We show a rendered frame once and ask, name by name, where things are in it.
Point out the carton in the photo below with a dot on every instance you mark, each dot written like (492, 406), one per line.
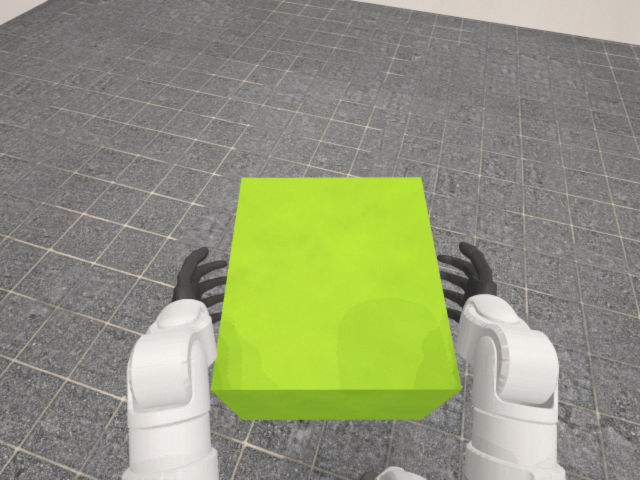
(333, 306)

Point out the robot left forearm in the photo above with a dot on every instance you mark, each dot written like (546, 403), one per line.
(168, 397)

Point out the right robot shin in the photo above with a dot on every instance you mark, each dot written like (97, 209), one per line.
(389, 469)

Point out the right robot hand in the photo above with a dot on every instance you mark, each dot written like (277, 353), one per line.
(479, 273)

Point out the robot right forearm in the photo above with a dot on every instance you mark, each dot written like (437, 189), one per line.
(515, 394)

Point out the left robot hand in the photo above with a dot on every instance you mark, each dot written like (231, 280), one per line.
(190, 274)

